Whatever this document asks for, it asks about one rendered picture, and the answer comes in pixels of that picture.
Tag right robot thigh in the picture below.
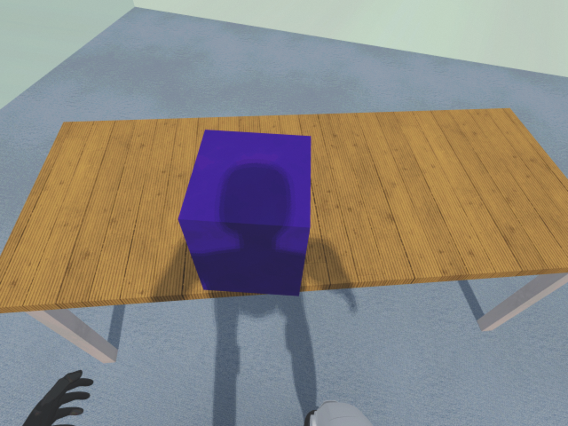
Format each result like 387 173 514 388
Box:
310 402 373 426

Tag table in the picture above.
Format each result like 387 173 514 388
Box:
0 108 568 363

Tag robot right shin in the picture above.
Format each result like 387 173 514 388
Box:
317 400 337 411

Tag robot left hand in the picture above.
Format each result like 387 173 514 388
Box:
22 370 93 426

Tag carton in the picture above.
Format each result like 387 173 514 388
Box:
178 130 311 296

